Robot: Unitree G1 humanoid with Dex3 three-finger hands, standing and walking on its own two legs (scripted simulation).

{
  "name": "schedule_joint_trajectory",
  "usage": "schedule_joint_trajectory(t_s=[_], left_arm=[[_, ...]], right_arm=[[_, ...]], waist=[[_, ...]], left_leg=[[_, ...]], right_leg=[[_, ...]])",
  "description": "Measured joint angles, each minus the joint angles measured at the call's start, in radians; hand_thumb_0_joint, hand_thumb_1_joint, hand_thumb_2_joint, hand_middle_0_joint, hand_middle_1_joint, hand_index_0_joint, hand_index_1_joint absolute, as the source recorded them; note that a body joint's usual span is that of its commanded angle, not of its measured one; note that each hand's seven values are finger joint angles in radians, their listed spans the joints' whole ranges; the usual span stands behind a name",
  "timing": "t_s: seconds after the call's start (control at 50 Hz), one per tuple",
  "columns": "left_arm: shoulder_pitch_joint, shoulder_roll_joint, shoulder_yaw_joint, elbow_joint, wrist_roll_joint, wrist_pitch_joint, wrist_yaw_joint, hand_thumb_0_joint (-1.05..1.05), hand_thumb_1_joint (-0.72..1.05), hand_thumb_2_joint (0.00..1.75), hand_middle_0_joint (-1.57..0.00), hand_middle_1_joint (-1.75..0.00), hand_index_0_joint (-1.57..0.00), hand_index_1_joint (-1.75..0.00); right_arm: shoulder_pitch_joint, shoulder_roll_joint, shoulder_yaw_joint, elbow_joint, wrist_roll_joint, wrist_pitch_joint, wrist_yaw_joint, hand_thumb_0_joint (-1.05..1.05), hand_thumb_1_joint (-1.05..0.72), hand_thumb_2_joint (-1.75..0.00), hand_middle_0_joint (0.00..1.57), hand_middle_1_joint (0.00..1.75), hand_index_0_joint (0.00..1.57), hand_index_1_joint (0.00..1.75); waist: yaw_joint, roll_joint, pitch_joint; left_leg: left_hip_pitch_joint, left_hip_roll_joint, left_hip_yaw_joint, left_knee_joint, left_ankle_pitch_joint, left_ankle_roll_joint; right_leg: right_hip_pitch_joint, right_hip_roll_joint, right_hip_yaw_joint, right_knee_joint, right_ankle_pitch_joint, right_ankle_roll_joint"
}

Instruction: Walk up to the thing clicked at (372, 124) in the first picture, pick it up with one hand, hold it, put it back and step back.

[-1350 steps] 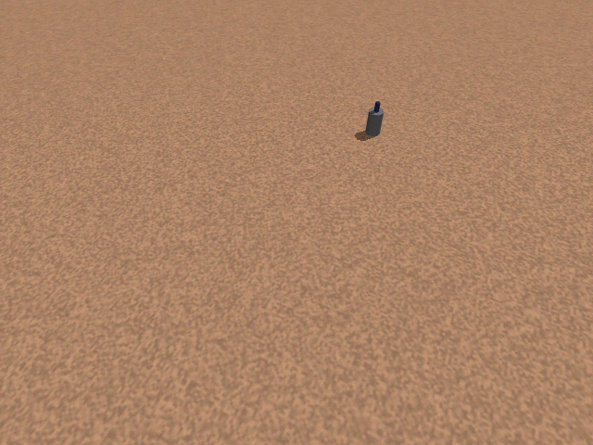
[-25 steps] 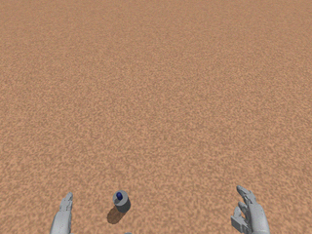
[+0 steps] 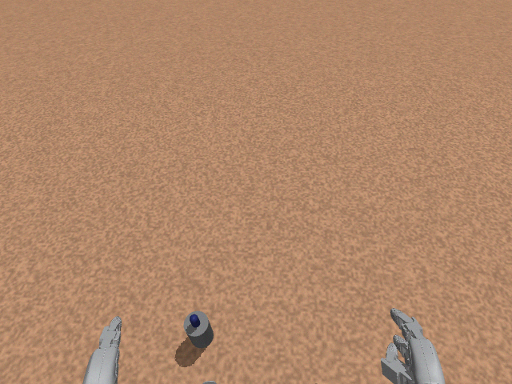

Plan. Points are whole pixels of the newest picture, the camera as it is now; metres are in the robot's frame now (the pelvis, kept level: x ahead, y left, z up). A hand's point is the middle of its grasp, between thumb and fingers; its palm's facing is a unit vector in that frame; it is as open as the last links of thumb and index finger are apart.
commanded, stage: home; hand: left
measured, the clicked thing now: (198, 327) +0.42 +0.21 -0.62
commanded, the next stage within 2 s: stand in 0.76 s
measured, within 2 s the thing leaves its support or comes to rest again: neither
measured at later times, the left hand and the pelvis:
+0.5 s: hand (138, 370) +0.18 +0.19 -0.05, palm faces +0.10 -0.95 -0.28, open 17.4 cm; pelvis +0.01 +0.01 +0.00, yaw +0 degrees
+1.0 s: hand (139, 372) +0.17 +0.19 -0.05, palm faces +0.10 -0.95 -0.29, open 16.6 cm; pelvis +0.00 +0.01 +0.00, yaw +0 degrees
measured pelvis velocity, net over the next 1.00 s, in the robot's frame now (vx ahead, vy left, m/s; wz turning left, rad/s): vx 0.00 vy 0.01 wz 0.00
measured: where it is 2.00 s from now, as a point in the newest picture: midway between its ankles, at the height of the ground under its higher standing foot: outside the picture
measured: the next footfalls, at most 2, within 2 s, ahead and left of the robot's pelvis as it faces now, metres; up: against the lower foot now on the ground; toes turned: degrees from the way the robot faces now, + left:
none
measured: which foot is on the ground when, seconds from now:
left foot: down 0.00-1.00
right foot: down 0.00-1.00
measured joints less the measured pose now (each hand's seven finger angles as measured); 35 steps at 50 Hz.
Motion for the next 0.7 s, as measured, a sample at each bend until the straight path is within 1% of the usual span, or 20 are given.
schedule_joint_trajectory(t_s=[0.44, 0.7], left_arm=[[0.002, 0.002, 0.002, -0.013, 0.003, -0.011, 0.003, -0.01, -0.53, 0.06, -0.05, -0.06, -0.05, -0.06], [-0.002, 0.005, 0.000, -0.010, 0.003, -0.007, 0.004, -0.01, -0.54, 0.06, -0.05, -0.06, -0.05, -0.06]], right_arm=[[-0.002, 0.007, 0.002, -0.001, -0.003, -0.007, 0.000, 0.01, -0.90, -0.90, 0.21, 0.30, 0.20, 0.30], [-0.002, 0.007, 0.001, -0.004, -0.003, -0.003, 0.007, 0.01, -0.90, -0.90, 0.21, 0.30, 0.20, 0.30]], waist=[[0.006, -0.007, 0.000], [0.007, -0.007, 0.004]], left_leg=[[0.005, -0.004, 0.006, 0.005, -0.011, 0.010], [0.010, -0.006, 0.008, 0.004, -0.012, 0.013]], right_leg=[[0.010, -0.004, 0.006, -0.009, -0.003, 0.010], [0.017, -0.006, 0.008, -0.013, 0.000, 0.014]])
